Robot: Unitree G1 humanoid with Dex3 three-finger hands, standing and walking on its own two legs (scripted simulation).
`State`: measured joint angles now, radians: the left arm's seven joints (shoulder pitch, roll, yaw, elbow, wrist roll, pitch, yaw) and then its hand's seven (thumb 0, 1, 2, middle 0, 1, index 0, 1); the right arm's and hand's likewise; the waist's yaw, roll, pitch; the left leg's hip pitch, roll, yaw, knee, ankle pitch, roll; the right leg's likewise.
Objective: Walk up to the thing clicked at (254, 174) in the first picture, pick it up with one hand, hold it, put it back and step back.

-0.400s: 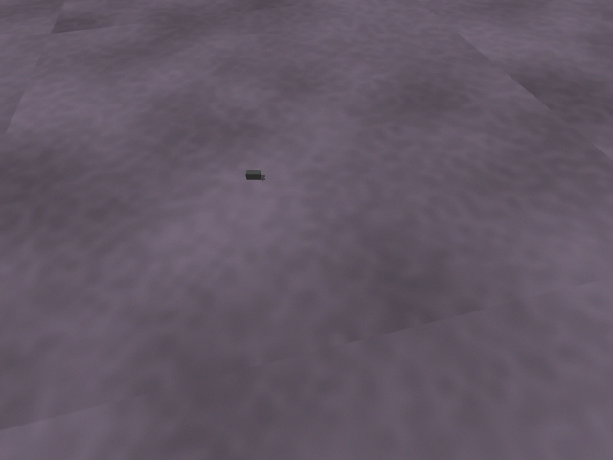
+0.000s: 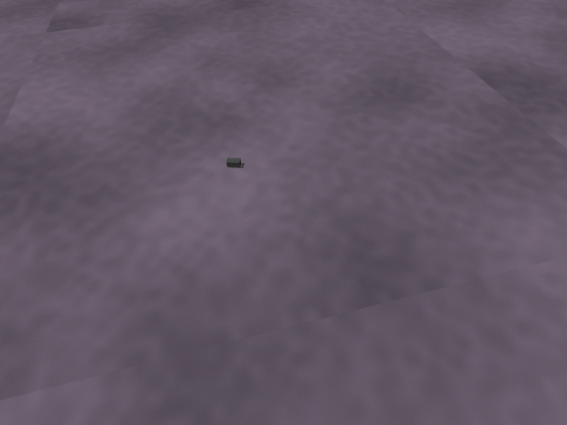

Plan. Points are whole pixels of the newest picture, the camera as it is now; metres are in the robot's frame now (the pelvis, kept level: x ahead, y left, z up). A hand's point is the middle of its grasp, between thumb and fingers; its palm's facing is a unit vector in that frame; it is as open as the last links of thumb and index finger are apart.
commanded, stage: stand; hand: left
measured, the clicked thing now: (233, 162) +1.48 +0.28 -0.77
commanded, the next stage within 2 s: walk up in 0.72 s
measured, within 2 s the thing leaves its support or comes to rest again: neither
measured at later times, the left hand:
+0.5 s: hand out of the picture +0.07 +0.25 -0.16, palm faces -0.03 -0.94 -0.34, open 7.4 cm
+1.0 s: hand out of the picture +0.06 +0.32 -0.16, palm faces +0.05 -0.93 -0.36, open 7.4 cm
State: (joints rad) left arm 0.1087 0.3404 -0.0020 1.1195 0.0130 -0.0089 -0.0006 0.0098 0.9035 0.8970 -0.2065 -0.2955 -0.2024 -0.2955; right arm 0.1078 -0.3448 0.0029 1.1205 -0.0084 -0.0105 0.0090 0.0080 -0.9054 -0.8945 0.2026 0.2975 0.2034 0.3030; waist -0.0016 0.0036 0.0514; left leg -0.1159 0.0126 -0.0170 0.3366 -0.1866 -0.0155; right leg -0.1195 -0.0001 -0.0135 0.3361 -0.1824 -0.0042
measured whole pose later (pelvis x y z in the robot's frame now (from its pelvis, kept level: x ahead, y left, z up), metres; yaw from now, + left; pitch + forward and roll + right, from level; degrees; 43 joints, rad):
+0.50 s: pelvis +0.00 +0.00 +0.00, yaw +0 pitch -2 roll +0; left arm 0.11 0.34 0.00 1.12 0.01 -0.01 0.00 0.01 0.90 0.90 -0.21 -0.30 -0.20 -0.30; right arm 0.12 -0.35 0.00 1.12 -0.01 -0.01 0.01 0.01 -0.91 -0.89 0.20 0.30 0.20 0.30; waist 0.00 0.00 0.05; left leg -0.11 0.02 -0.02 0.32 -0.18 -0.02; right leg -0.11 0.00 -0.01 0.33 -0.18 -0.01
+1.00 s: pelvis +0.05 +0.03 -0.01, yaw +3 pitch -2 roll -2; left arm 0.28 0.43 0.08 1.00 0.05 -0.04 -0.07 0.01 0.90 0.90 -0.21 -0.30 -0.21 -0.30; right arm 0.21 -0.44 -0.09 1.01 -0.04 -0.04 0.09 0.01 -0.91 -0.89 0.20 0.30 0.20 0.30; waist 0.04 0.01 0.03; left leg -0.37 0.07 0.01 0.64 -0.34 0.01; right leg -0.06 -0.03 -0.05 0.40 -0.31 -0.01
